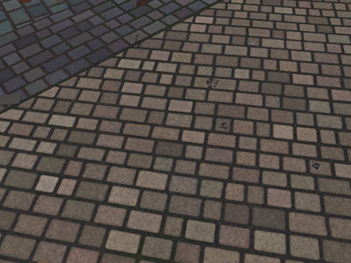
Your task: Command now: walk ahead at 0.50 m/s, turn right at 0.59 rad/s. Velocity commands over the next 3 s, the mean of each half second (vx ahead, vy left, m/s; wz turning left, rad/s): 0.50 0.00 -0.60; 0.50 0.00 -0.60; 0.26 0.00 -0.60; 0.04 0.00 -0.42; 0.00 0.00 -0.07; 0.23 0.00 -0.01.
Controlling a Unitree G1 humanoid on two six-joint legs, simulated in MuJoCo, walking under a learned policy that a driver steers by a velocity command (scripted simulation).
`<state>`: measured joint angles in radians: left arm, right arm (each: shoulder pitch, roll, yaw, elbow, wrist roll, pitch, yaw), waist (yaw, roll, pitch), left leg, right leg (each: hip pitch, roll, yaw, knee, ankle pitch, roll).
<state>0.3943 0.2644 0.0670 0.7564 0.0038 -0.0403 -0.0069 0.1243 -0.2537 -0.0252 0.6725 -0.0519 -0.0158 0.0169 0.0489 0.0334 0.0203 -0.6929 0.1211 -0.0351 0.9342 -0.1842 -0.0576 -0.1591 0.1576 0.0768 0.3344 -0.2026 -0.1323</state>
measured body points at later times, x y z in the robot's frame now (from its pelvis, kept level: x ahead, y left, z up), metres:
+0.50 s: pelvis +0.28 +0.03 +0.00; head +0.30 +0.04 +0.45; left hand +0.50 +0.25 -0.11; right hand +0.24 -0.25 -0.11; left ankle +0.27 +0.13 -0.74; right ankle +0.29 -0.11 -0.66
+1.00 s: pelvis +0.51 -0.12 +0.00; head +0.53 -0.15 +0.45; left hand +0.71 +0.08 -0.11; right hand +0.48 -0.42 -0.11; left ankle +0.66 -0.01 -0.67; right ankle +0.47 -0.15 -0.74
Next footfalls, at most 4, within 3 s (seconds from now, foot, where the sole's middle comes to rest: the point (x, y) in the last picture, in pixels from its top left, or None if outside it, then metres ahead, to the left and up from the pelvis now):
0.22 left None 0.31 0.12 -0.78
0.76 right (244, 254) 0.51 -0.17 -0.78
1.26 left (252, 177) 0.84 -0.24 -0.78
1.72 right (280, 225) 0.63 -0.32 -0.78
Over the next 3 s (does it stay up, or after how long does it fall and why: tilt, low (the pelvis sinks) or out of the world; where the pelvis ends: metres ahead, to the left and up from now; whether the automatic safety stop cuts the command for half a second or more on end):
stays up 0.69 -0.33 0.00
